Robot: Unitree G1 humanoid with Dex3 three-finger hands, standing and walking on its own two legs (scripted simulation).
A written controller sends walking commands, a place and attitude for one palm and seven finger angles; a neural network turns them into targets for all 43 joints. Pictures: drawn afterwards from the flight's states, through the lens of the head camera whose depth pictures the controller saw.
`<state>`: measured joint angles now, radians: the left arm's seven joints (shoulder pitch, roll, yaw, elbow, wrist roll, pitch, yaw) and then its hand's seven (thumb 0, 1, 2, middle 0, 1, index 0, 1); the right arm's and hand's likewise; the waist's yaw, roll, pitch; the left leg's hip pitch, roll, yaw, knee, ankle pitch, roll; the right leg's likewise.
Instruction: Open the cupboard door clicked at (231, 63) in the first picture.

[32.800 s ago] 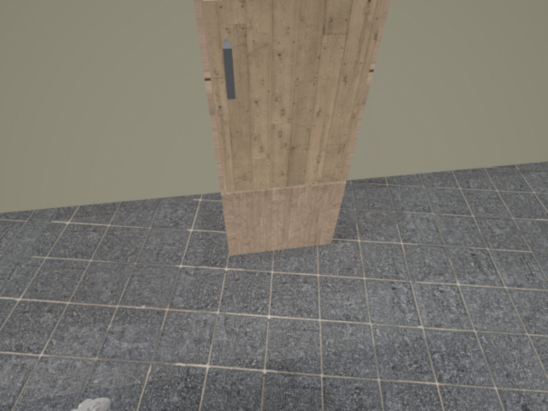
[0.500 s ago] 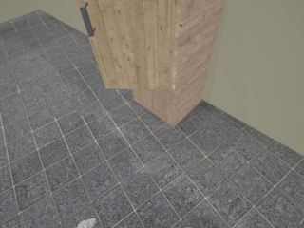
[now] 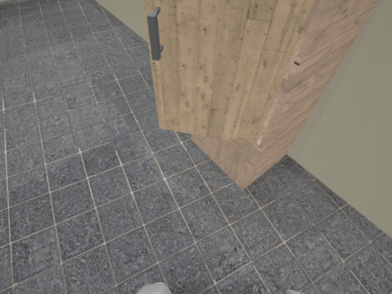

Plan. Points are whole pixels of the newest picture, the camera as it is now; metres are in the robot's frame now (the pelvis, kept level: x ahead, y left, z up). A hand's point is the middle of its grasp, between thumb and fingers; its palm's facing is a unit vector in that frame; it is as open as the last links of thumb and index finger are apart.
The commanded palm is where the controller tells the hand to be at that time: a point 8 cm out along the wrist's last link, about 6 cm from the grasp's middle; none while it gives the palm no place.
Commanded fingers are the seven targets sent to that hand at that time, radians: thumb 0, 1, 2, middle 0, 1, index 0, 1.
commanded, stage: take the last steps up to it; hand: left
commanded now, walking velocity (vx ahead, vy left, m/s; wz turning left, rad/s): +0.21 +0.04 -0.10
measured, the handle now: (156, 34) +0.73 +0.20 +0.12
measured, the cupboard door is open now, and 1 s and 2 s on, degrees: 39 39 39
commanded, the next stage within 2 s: come to a stop and stand still in 0.18 s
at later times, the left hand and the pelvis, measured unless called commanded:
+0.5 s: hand (141, 241) +0.24 +0.16 -0.15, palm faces -0.09 -0.97 -0.23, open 7.4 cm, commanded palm none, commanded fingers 0.00 0.90 0.90 -0.20 -0.30 -0.20 -0.30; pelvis +0.13 +0.00 +0.01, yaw -4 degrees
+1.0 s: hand (76, 291) +0.12 +0.28 -0.15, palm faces -0.07 -0.96 -0.28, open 7.4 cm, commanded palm none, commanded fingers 0.00 0.90 0.90 -0.20 -0.30 -0.20 -0.30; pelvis +0.10 +0.07 +0.01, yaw -7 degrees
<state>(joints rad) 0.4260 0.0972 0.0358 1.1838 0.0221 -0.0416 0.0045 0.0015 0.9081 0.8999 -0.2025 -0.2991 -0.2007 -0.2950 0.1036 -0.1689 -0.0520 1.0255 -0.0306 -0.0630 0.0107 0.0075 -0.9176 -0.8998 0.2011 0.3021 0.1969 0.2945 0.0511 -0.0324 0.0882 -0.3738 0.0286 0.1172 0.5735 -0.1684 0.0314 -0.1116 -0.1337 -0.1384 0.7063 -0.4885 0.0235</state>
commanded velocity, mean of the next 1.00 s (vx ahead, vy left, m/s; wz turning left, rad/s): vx -0.01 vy -0.04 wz -0.02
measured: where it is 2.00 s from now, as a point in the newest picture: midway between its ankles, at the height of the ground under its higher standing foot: outside the picture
